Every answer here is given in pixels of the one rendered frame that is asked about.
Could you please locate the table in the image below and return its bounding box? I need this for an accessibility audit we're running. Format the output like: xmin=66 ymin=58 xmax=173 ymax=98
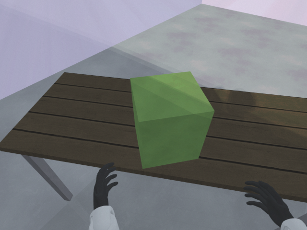
xmin=0 ymin=72 xmax=307 ymax=230

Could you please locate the carton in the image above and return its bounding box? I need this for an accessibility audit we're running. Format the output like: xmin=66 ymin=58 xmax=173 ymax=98
xmin=130 ymin=71 xmax=215 ymax=169

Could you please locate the robot right forearm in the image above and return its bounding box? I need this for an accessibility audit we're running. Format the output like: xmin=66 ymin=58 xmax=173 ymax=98
xmin=281 ymin=218 xmax=307 ymax=230

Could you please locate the robot left hand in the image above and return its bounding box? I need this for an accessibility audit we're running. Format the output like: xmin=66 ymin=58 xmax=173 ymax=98
xmin=94 ymin=162 xmax=118 ymax=210

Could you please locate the robot right hand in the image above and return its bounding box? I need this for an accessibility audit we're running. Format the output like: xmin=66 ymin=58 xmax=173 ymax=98
xmin=243 ymin=181 xmax=294 ymax=227

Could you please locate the robot left forearm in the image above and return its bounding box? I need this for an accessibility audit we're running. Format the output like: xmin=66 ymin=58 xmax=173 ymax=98
xmin=89 ymin=206 xmax=119 ymax=230

